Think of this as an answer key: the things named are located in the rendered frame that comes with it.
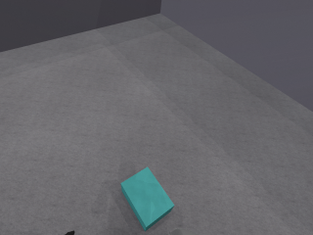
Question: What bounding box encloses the carton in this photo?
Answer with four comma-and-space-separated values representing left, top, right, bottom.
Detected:
120, 167, 174, 231

